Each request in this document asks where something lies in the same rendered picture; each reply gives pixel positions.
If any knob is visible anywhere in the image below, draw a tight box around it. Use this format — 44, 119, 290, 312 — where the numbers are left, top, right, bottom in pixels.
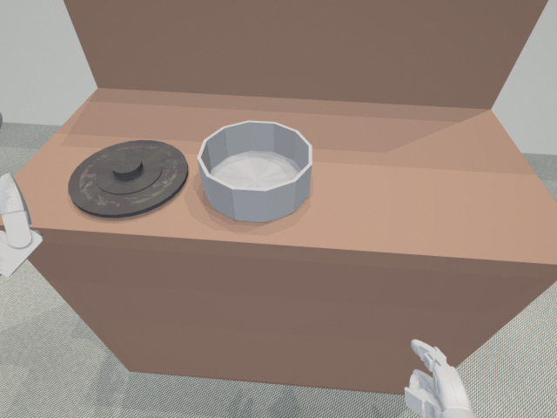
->
111, 155, 143, 179

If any robot left hand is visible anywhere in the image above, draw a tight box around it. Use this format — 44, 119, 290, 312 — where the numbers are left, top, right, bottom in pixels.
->
0, 112, 44, 277

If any robot right hand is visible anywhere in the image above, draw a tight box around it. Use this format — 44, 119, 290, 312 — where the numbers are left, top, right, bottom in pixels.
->
405, 340, 473, 418

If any table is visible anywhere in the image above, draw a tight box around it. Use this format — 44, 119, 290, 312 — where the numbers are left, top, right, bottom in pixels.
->
0, 0, 557, 395

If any pot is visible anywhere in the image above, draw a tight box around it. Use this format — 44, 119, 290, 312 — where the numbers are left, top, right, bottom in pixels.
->
197, 120, 312, 222

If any lid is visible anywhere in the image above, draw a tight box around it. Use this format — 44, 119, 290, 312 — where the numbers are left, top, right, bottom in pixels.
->
68, 140, 188, 218

